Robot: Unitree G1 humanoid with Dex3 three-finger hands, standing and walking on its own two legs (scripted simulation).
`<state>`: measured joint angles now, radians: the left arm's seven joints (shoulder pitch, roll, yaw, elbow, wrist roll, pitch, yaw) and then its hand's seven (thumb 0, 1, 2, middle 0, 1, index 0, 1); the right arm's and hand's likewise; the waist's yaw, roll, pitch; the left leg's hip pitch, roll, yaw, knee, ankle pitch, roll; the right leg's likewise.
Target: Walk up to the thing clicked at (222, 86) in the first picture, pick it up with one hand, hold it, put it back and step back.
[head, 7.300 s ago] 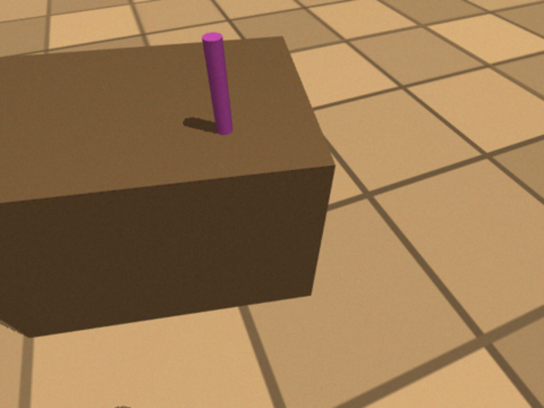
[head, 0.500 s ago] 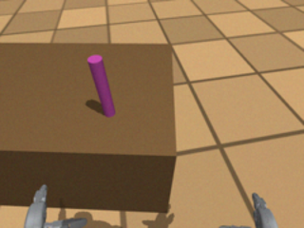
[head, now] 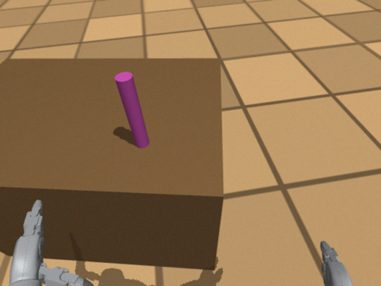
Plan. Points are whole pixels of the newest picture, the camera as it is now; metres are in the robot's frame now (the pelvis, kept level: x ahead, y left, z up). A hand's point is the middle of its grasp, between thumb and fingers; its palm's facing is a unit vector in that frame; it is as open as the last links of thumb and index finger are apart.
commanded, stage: rise first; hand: left
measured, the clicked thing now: (134, 114) +0.54 +0.19 +0.04
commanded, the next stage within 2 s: go down in 0.76 s
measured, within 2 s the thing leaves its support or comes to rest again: neither
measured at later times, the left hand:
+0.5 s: hand (52, 251) +0.17 +0.26 +0.06, palm faces +0.32 -0.86 -0.39, open 17.7 cm
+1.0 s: hand (47, 245) +0.17 +0.25 +0.09, palm faces +0.32 -0.87 -0.36, open 17.7 cm
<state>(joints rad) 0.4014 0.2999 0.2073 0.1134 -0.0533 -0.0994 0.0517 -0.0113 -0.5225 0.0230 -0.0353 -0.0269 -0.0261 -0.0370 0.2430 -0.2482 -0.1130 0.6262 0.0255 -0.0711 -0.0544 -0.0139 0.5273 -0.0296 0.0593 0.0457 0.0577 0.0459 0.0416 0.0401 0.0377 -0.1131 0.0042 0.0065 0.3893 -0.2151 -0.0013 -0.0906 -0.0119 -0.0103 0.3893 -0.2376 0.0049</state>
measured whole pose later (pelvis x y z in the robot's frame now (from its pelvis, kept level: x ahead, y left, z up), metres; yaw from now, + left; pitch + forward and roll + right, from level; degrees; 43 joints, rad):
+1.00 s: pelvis -0.01 +0.00 +0.00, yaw +1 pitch -4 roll +0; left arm 0.46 0.29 0.27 -0.10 -0.07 -0.28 -0.01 -0.01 -0.60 0.06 -0.06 -0.05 -0.04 -0.07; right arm 0.22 -0.24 -0.14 0.69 0.01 -0.13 -0.03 -0.02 0.51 -0.05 0.06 0.05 0.06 0.05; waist 0.05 0.05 0.04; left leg -0.14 0.00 -0.01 0.43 -0.21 0.00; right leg -0.11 -0.02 -0.03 0.43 -0.24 0.01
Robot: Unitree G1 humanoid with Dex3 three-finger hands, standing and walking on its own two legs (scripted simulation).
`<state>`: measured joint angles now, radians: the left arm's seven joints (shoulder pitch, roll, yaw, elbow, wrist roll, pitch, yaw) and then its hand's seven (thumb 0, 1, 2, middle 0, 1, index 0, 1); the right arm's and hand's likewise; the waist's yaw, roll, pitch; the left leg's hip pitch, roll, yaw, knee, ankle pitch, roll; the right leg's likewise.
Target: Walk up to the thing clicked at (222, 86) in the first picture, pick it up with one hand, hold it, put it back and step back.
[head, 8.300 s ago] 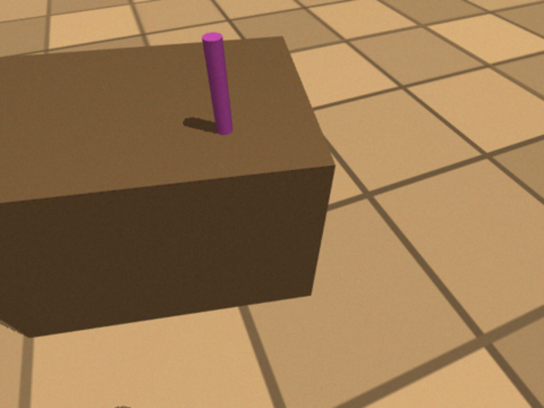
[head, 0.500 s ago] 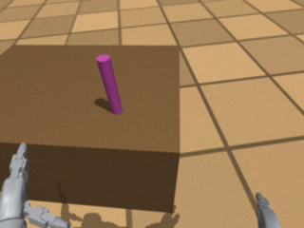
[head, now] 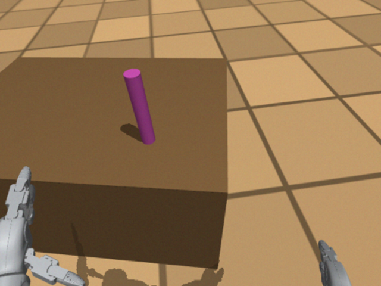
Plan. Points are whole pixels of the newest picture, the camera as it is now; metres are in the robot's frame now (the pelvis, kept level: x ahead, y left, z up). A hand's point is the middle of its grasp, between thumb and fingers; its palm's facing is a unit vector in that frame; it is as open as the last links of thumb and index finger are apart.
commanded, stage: go down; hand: left
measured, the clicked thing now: (141, 110) +0.56 +0.18 +0.04
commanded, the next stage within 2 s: none
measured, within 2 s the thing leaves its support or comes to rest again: neither
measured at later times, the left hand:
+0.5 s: hand (50, 166) +0.31 +0.31 +0.11, palm faces +0.13 -0.99 -0.05, open 17.6 cm
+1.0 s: hand (44, 153) +0.34 +0.33 +0.12, palm faces +0.09 -1.00 +0.01, open 17.7 cm
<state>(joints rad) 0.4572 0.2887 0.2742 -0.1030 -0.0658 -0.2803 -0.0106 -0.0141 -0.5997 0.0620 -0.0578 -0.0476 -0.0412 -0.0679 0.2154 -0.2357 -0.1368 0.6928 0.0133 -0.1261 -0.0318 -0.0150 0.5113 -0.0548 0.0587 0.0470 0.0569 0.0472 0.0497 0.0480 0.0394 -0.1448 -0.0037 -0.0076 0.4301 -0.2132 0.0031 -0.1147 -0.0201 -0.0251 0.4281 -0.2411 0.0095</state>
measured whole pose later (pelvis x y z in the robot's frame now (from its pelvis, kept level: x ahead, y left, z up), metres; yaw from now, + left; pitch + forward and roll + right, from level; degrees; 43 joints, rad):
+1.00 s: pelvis +0.00 +0.01 -0.01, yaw +0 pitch +3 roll -1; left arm -0.36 0.59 0.52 0.80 -0.31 -0.19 -0.56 -0.02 -0.59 0.06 -0.05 -0.03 -0.05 -0.04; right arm 0.17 -0.24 0.00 0.75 0.03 -0.18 -0.12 -0.01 0.53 -0.05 0.06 0.05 0.06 0.05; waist -0.02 -0.01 -0.04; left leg -0.34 0.00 0.00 0.53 -0.25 0.02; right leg -0.29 -0.02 -0.02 0.49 -0.26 0.02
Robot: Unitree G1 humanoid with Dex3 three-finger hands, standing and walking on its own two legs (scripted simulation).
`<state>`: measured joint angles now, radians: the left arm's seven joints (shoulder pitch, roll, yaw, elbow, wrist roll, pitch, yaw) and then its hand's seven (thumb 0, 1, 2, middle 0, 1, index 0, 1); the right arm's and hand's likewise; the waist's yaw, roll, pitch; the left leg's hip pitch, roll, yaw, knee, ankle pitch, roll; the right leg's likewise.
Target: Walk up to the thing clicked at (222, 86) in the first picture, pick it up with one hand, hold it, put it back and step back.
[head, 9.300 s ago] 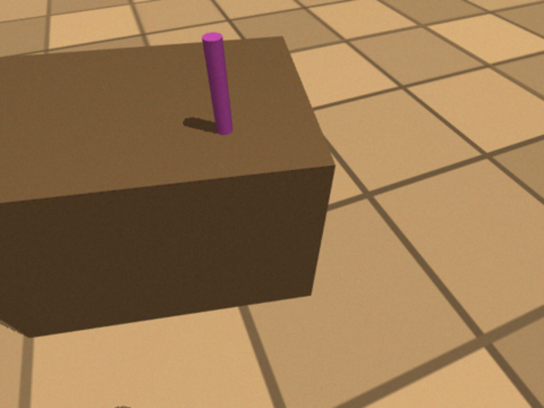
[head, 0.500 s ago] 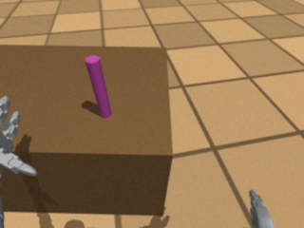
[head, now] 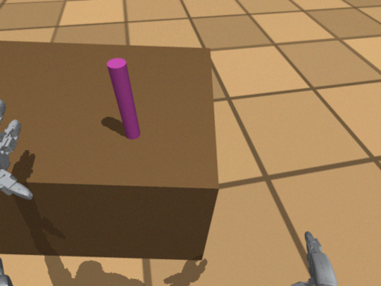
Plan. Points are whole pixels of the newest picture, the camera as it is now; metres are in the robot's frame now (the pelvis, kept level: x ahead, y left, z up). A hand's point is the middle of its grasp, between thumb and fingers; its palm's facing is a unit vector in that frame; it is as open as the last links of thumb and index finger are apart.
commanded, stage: go down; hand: left
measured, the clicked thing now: (126, 103) +0.55 +0.18 +0.05
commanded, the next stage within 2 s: approach in 1.86 s
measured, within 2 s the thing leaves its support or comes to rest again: neither
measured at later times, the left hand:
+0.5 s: hand (22, 132) +0.39 +0.34 +0.12, palm faces +0.10 -1.00 +0.01, open 17.6 cm
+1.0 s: hand (22, 124) +0.41 +0.35 +0.12, palm faces +0.11 -0.99 +0.01, open 17.7 cm
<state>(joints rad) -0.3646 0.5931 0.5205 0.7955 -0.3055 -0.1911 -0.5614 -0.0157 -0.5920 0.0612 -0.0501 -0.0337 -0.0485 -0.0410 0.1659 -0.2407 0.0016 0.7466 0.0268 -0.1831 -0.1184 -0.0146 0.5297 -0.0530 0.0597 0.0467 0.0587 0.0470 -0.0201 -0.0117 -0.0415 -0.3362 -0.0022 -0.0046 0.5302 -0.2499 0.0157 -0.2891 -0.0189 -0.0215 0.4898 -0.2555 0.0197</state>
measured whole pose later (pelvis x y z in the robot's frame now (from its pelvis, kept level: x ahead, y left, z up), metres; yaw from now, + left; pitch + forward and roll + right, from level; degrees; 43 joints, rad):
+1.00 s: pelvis +0.01 +0.00 -0.02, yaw -1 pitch +13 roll -2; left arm -0.63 0.79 0.58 1.09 -0.22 -0.20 -0.60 -0.02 -0.60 0.08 -0.05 -0.05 -0.05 -0.06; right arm 0.21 -0.25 0.04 0.61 0.01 -0.20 -0.11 -0.02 0.53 -0.06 0.06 0.05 0.06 0.05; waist -0.09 -0.01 -0.13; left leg -0.60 0.02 -0.01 0.74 -0.36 0.02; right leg -0.54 0.00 -0.03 0.65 -0.34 0.02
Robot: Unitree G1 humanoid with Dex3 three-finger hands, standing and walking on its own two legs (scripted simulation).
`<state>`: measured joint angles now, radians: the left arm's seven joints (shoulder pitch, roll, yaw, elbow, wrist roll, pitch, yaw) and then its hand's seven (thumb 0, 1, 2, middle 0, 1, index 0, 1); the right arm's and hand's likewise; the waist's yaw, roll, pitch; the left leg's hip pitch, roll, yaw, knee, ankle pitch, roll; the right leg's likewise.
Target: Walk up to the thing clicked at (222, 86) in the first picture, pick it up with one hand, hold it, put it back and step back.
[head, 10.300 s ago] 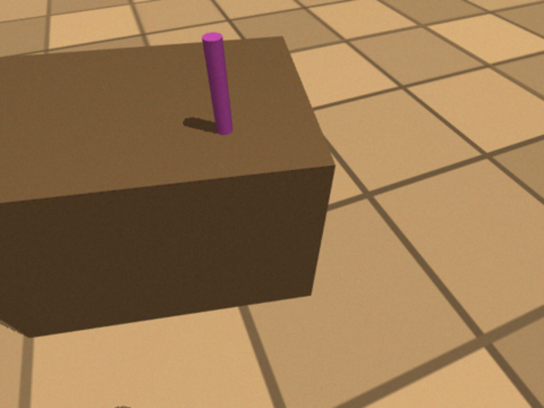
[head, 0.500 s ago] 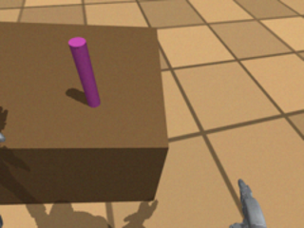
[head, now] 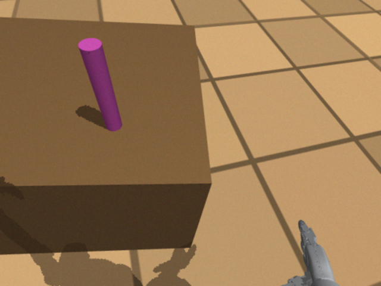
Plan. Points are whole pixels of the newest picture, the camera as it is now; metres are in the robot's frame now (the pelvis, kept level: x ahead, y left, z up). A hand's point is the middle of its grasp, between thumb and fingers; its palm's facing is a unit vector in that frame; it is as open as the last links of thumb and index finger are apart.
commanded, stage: go down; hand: left
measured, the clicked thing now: (104, 92) +0.54 +0.18 +0.07
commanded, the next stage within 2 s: approach in 0.86 s
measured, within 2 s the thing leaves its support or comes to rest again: neither
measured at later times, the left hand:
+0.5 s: hand out of the picture +0.42 +0.36 +0.13, palm faces +0.13 -0.99 +0.02, open 17.7 cm
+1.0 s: hand out of the picture +0.44 +0.37 +0.14, palm faces +0.16 -0.99 +0.01, open 17.5 cm
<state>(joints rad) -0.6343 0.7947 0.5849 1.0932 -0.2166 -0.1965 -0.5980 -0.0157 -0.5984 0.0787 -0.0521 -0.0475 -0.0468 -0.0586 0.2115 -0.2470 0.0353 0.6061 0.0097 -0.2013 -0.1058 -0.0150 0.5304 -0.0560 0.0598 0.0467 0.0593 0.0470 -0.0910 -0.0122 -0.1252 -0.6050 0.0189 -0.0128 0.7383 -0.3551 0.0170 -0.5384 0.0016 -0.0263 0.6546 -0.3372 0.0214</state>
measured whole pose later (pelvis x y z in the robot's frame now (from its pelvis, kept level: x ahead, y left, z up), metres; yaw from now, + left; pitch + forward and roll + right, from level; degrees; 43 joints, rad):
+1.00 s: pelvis +0.00 +0.01 -0.02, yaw -1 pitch +17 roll -4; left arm -0.83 0.94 0.60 1.21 -0.14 -0.16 -0.56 -0.02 -0.57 0.09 -0.06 -0.05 -0.05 -0.07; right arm 0.28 -0.26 0.06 0.41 0.00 -0.17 -0.08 -0.02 0.53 -0.06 0.06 0.05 0.06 0.05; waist -0.14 -0.01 -0.15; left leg -0.78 0.04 -0.02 0.90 -0.42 0.03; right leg -0.69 0.02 -0.03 0.78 -0.38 0.03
